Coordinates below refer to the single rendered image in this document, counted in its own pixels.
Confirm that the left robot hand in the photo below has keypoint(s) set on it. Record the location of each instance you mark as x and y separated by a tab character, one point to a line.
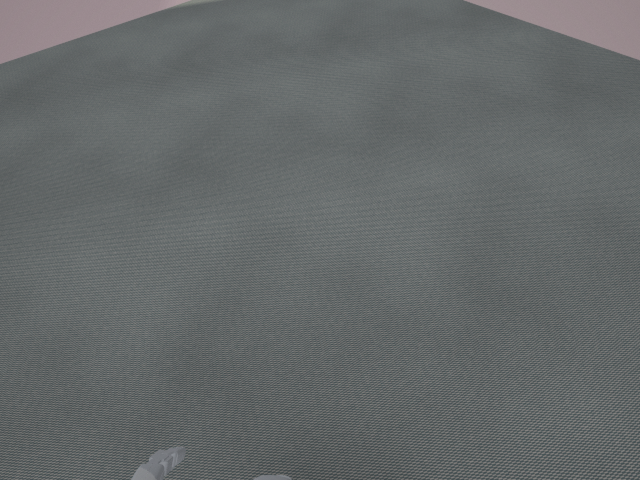
160	464

